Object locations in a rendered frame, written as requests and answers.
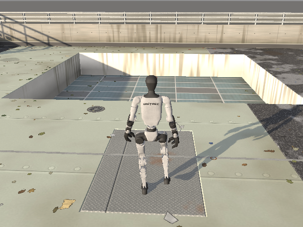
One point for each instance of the right robot forearm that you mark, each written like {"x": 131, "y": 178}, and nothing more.
{"x": 173, "y": 128}

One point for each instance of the robot left upper arm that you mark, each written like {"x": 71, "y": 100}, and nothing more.
{"x": 134, "y": 107}

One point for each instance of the robot right hand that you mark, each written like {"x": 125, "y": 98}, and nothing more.
{"x": 176, "y": 141}

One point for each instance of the left robot forearm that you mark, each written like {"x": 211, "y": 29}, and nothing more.
{"x": 129, "y": 125}

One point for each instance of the left robot foot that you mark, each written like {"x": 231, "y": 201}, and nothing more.
{"x": 144, "y": 190}

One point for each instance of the robot right upper arm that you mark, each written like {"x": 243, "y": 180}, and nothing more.
{"x": 168, "y": 108}

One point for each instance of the robot foot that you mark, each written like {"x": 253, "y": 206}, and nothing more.
{"x": 166, "y": 180}
{"x": 144, "y": 190}

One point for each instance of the right robot foot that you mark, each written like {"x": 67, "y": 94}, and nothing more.
{"x": 166, "y": 180}

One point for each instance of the robot left hand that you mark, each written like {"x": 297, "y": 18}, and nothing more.
{"x": 126, "y": 135}

